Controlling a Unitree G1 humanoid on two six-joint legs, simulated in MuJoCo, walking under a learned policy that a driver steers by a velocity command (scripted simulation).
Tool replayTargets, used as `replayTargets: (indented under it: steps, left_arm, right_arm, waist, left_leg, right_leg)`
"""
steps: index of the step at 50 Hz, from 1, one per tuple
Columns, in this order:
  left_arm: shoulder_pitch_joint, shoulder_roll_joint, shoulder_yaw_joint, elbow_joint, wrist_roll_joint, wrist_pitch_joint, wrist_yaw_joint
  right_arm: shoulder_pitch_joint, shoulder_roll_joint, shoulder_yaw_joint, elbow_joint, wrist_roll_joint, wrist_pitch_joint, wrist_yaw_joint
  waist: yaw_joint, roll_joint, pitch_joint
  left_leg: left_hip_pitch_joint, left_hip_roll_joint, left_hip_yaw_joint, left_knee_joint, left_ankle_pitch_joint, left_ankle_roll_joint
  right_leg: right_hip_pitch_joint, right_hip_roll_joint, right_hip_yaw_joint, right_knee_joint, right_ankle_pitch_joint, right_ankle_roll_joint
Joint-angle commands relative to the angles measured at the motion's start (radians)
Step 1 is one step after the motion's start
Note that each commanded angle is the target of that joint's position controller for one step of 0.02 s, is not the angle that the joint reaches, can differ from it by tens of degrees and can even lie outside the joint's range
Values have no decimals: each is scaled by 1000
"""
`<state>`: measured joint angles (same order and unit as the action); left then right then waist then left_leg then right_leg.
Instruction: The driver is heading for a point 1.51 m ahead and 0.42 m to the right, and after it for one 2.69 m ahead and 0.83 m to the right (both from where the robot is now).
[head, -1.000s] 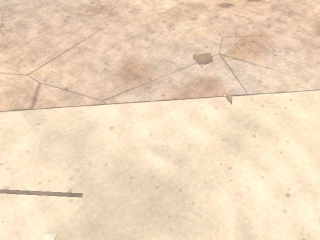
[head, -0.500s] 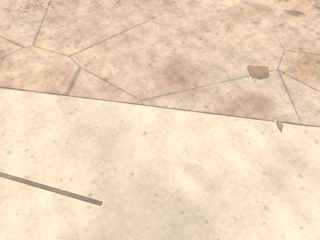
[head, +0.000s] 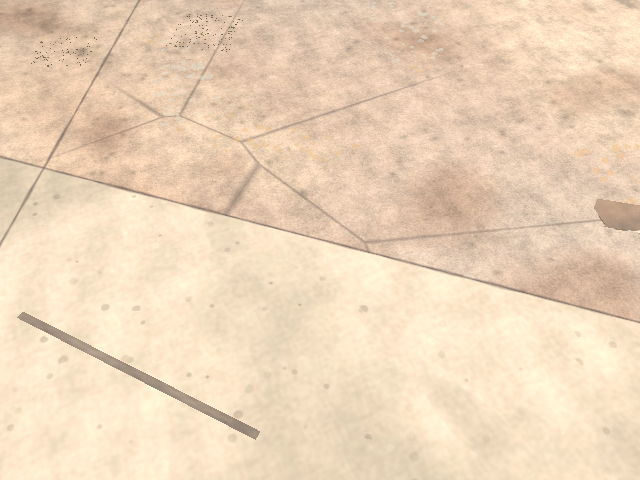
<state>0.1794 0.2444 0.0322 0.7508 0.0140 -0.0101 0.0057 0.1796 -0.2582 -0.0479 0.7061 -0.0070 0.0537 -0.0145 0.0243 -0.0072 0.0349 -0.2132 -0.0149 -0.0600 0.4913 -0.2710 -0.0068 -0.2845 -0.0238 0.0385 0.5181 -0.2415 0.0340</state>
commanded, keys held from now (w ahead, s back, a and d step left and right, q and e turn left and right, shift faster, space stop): no key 0.28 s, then w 0.68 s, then w+e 0.04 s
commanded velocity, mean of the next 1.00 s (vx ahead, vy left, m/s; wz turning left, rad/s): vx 0.25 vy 0.00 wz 0.02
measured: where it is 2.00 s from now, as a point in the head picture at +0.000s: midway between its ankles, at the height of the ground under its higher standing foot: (394, 324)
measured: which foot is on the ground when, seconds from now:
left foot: down 0.00-0.54, up 0.56-1.00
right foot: down 0.00-1.00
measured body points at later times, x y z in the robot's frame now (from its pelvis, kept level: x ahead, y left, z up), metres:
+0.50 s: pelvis +0.04 -0.01 +0.00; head +0.04 -0.02 +0.45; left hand +0.13 +0.27 -0.12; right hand +0.09 -0.27 -0.14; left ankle -0.02 +0.13 -0.74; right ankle +0.04 -0.11 -0.73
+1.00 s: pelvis +0.26 -0.01 -0.02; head +0.30 -0.01 +0.43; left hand +0.17 +0.26 -0.14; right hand +0.52 -0.21 -0.08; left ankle +0.42 +0.10 -0.73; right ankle +0.05 -0.12 -0.73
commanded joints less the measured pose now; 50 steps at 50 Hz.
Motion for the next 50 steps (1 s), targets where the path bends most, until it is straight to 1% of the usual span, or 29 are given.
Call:
replayTargets:
  steps: [1, 3, 5, 14, 15, 16, 17, 19, 20, 21, 23, 25, 26, 27, 28, 29, 30, 31, 32, 33, 34, 37, 40, 43, 45, 47, 48, 49, 50]
  left_arm:
    - [-18, 119, 24, -48, 18, -28, -4]
    - [-26, 122, 27, -36, 9, -19, 5]
    - [-9, 119, 27, -22, 4, -14, 10]
    - [19, 112, 32, 64, -3, -7, 24]
    - [32, 105, 31, 78, -3, -5, 26]
    - [31, 101, 31, 88, -8, -4, 28]
    - [19, 102, 33, 87, -14, -6, 29]
    - [-40, 102, 33, 55, -28, -27, 25]
    - [-57, 105, 35, 42, -37, -44, 19]
    - [-56, 109, 37, 40, -44, -59, 11]
    - [-28, 106, 36, 51, -50, -86, -11]
    - [118, 103, 44, 129, -42, -97, -22]
    - [209, 122, 55, 171, -31, -94, -22]
    - [321, 194, 73, 188, -28, -95, -15]
    - [381, 284, 88, 191, -23, -101, -28]
    - [299, 216, 64, 170, -20, -108, -28]
    - [234, 167, 51, 147, -22, -111, -24]
    - [198, 161, 47, 134, -18, -109, -24]
    - [183, 149, 40, 131, -19, -106, -24]
    - [191, 120, 28, 135, -15, -100, -25]
    - [213, 112, 24, 142, -13, -96, -24]
    - [251, 137, 25, 158, -15, -84, -12]
    - [256, 156, 24, 162, -14, -75, 2]
    - [300, 163, 25, 183, -23, -74, 7]
    - [307, 166, 29, 194, -30, -70, 9]
    - [294, 177, 37, 195, -32, -64, 10]
    - [282, 191, 43, 192, -29, -60, 11]
    - [279, 200, 47, 190, -26, -53, 12]
    - [263, 194, 43, 185, -21, -43, 12]
  right_arm:
    - [-38, -85, -19, -64, -20, -25, 7]
    - [-24, -103, -21, -47, -16, -40, 6]
    - [-3, -97, -16, -31, -11, -51, 2]
    - [19, -78, -9, 19, -5, -62, -3]
    - [38, -78, -9, 33, -4, -61, -4]
    - [50, -90, -14, 42, 0, -57, -7]
    - [68, -125, -26, 48, 7, -53, -8]
    - [111, -175, -40, 57, 16, -56, -11]
    - [121, -175, -41, 64, 19, -66, -13]
    - [120, -166, -39, 68, 19, -77, -15]
    - [87, -150, -37, 65, 32, -88, -12]
    - [10, -146, -36, 50, 41, -83, -6]
    - [0, -115, -28, 46, 31, -85, -6]
    - [-25, -45, -7, 23, 17, -92, -4]
    - [-24, -57, -13, -21, 29, -110, -12]
    - [6, -115, -28, -6, 47, -124, -10]
    - [18, -123, -30, 11, 54, -135, 0]
    - [20, -115, -31, 26, 48, -143, 4]
    - [-2, -118, -35, 25, 37, -147, 8]
    - [-15, -112, -37, 26, 30, -146, 15]
    - [-16, -94, -35, 28, 26, -143, 23]
    - [-81, -58, -24, 4, 20, -134, 31]
    - [-193, -33, -9, -34, 25, -138, 38]
    - [-277, -38, -3, -60, 32, -144, 50]
    - [-309, -50, -3, -77, 35, -150, 60]
    - [-300, -76, -10, -81, 34, -156, 67]
    - [-263, -97, -19, -72, 32, -156, 66]
    - [-189, -125, -33, -55, 29, -155, 60]
    - [-24, -163, -56, -9, 32, -152, 49]
  waist:
    - [2, 101, -93]
    - [-8, 99, -50]
    - [-4, 99, -30]
    - [-7, 35, -24]
    - [-10, 41, -47]
    - [-18, 57, -36]
    - [-36, 96, -6]
    - [-71, 183, 82]
    - [-74, 199, 115]
    - [-68, 208, 125]
    - [-41, 178, 104]
    - [42, 131, 30]
    - [74, 89, -9]
    - [109, -113, -44]
    - [111, -319, -54]
    - [67, -192, 4]
    - [43, -134, 60]
    - [30, -99, 62]
    - [26, -80, 73]
    - [25, -86, 58]
    - [26, -99, 42]
    - [35, -72, 39]
    - [56, -73, 69]
    - [73, -75, 104]
    - [62, -77, 118]
    - [29, -81, 92]
    - [0, -96, 51]
    - [-44, -113, -12]
    - [-132, -107, -114]
  left_leg:
    - [6, 118, -118, -106, 82, 91]
    - [-25, 92, -101, -108, 70, 59]
    - [-41, 87, -96, -103, 91, 50]
    - [-32, 69, -83, -97, 123, 51]
    - [-19, 62, -80, -110, 33, 55]
    - [-22, 63, -95, -134, -125, 71]
    - [-26, 91, -150, -176, -316, 104]
    - [-31, 225, -358, -289, -536, 197]
    - [-32, 275, -430, -318, -527, 232]
    - [2, 301, -453, -322, -469, 249]
    - [46, 291, -390, -294, -339, 233]
    - [-88, 191, -226, -215, -186, 172]
    - [-165, 134, -150, -108, -113, 136]
    - [-299, 19, -4, 199, -92, 60]
    - [-489, -66, 17, 461, -291, 24]
    - [-567, 2, -56, 607, -293, 36]
    - [-605, 49, -60, 640, -183, 56]
    - [-609, 79, -38, 629, -91, 68]
    - [-616, 104, -26, 597, -23, 69]
    - [-577, 118, -11, 566, 29, 65]
    - [-556, 116, 12, 543, 66, 56]
    - [-558, 107, 56, 427, 146, 14]
    - [-478, 83, 85, 216, 277, -5]
    - [-418, 59, 98, 95, 351, 3]
    - [-420, 56, 82, 47, 341, 27]
    - [-386, 44, 80, 18, 291, 61]
    - [-322, 21, 93, 19, 256, 78]
    - [-203, -10, 110, 25, 220, 99]
    - [15, -29, 123, 4, 234, 130]
  right_leg:
    - [71, -18, 6, -59, 48, 14]
    - [69, -16, 5, -46, 92, 9]
    - [75, -20, 10, -54, 105, 5]
    - [105, -24, 9, -64, 140, 20]
    - [111, -8, -11, -53, 78, 20]
    - [83, 19, -43, -18, -20, 17]
    - [16, 50, -83, 52, -125, 12]
    - [-148, 42, -81, 186, -198, -16]
    - [-200, 12, -46, 239, -214, -41]
    - [-249, -14, -21, 271, -247, -65]
    - [-217, -36, -19, 167, -254, -106]
    - [127, 26, -89, -45, 14, -104]
    - [277, 26, -59, -48, 51, -92]
    - [401, -154, 222, -188, -93, -150]
    - [469, -345, 637, -336, -221, -292]
    - [424, -371, 653, -346, -303, -318]
    - [393, -328, 540, -343, -297, -286]
    - [382, -286, 448, -354, -239, -251]
    - [377, -263, 375, -361, -121, -229]
    - [361, -227, 293, -366, 0, -207]
    - [359, -204, 234, -366, 117, -202]
    - [344, -180, 133, -376, 330, -215]
    - [265, -151, 62, -411, 325, -204]
    - [252, -172, 47, -434, 291, -213]
    - [306, -203, 44, -416, 333, -210]
    - [377, -229, 35, -355, 480, -194]
    - [405, -233, 29, -295, 647, -184]
    - [410, -227, 31, -190, 838, -174]
    - [359, -186, 10, -2, 928, -150]
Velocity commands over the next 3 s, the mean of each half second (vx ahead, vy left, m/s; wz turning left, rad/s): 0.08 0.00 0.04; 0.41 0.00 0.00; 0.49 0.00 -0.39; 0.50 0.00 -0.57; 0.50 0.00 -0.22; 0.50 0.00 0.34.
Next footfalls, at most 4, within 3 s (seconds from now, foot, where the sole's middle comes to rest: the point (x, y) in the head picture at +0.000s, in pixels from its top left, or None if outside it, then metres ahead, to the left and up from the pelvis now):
1.02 left None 0.46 0.10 -0.77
1.56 right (422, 379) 0.71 -0.18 -0.77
2.04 left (387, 257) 1.06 -0.12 -0.77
2.56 right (524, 240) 1.13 -0.49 -0.77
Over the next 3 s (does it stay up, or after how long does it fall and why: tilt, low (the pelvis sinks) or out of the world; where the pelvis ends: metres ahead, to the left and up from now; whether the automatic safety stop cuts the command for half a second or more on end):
stays up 1.25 -0.43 0.00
